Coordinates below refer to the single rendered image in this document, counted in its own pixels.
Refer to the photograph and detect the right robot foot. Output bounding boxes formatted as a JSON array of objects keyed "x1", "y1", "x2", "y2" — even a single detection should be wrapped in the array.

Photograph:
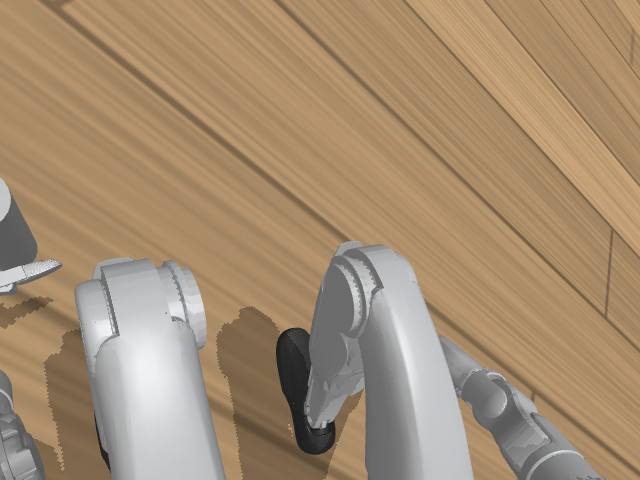
[{"x1": 276, "y1": 328, "x2": 336, "y2": 455}]

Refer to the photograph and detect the left robot foot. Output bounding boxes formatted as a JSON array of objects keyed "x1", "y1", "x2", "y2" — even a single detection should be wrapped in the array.
[{"x1": 94, "y1": 412, "x2": 111, "y2": 473}]

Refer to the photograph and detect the left robot arm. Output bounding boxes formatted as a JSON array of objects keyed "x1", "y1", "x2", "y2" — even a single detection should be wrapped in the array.
[{"x1": 0, "y1": 370, "x2": 45, "y2": 480}]

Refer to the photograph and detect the right robot arm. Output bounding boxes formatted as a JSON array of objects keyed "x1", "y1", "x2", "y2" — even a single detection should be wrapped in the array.
[{"x1": 461, "y1": 369, "x2": 608, "y2": 480}]

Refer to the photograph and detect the left robot hand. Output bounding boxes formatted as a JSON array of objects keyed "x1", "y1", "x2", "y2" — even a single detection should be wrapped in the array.
[{"x1": 0, "y1": 260, "x2": 62, "y2": 296}]

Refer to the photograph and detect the right robot hand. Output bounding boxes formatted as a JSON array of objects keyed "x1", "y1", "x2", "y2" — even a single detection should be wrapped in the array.
[{"x1": 438, "y1": 336, "x2": 485, "y2": 399}]

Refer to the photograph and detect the bottle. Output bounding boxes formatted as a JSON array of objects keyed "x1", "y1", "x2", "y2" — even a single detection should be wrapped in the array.
[{"x1": 0, "y1": 178, "x2": 37, "y2": 271}]

